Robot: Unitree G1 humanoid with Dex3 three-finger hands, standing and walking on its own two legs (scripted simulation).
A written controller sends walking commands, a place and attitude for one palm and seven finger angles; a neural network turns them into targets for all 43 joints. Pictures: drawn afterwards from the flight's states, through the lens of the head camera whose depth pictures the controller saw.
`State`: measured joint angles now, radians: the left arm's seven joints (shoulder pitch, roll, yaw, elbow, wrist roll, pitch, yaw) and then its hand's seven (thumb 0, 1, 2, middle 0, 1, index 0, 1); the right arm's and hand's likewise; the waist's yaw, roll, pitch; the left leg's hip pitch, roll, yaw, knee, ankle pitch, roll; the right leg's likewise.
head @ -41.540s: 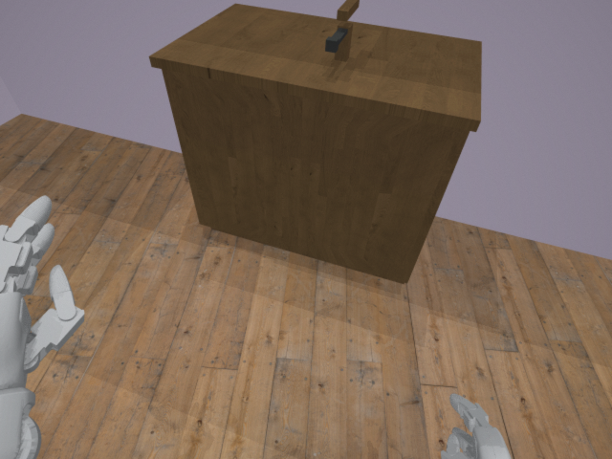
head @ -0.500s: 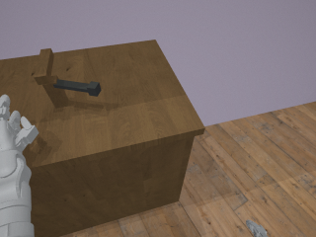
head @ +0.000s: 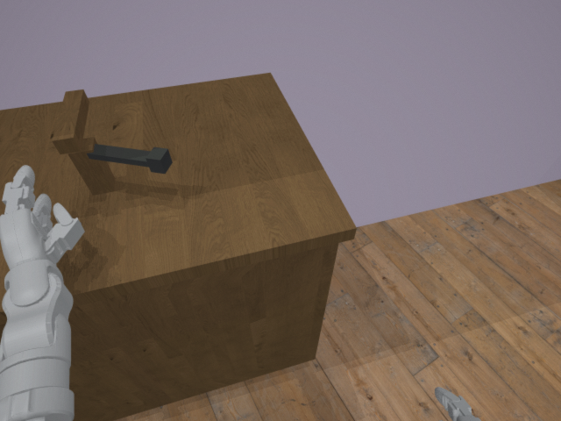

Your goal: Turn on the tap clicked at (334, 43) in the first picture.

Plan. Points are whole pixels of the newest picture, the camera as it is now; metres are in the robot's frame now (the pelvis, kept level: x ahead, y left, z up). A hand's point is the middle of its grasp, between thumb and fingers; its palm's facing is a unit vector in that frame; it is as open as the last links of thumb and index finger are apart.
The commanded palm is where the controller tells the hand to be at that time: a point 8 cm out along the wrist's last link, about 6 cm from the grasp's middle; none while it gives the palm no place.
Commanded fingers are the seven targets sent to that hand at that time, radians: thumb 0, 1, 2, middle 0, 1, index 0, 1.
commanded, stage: push the lever round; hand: left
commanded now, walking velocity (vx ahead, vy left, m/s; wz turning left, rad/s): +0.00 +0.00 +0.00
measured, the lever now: (159, 160) +0.46 +0.22 +0.13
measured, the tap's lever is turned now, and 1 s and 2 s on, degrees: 63 63 63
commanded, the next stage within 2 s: none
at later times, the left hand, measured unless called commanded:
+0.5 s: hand (98, 220) +0.35 +0.28 +0.11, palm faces +0.57 -0.82 -0.07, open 7.8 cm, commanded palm +0.31 +0.31 +0.12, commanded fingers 0.00 0.90 0.90 -0.15 -0.15 -0.15 -0.15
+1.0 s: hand (120, 215) +0.36 +0.25 +0.12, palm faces +0.66 -0.75 -0.05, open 7.8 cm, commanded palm +0.32 +0.27 +0.12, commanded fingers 0.00 0.90 0.90 -0.15 -0.15 -0.15 -0.15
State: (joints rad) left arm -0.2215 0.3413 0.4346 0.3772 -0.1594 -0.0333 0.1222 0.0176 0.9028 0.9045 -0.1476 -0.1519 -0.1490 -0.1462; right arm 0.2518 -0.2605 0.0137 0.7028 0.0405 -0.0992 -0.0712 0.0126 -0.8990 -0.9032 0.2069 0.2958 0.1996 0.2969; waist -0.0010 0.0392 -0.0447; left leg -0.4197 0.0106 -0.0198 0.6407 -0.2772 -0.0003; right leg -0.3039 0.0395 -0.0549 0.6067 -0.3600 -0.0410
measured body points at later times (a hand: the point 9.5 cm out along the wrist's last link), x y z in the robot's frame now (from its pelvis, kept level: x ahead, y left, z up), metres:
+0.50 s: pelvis +0.00 -0.01 +0.00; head +0.01 -0.03 +0.45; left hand +0.31 +0.32 +0.12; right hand +0.13 -0.27 -0.11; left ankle +0.03 +0.12 -0.72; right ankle -0.03 -0.09 -0.73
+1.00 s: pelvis +0.00 -0.01 +0.00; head +0.00 -0.02 +0.45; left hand +0.32 +0.29 +0.12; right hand +0.15 -0.25 -0.11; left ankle +0.03 +0.12 -0.72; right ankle -0.03 -0.09 -0.72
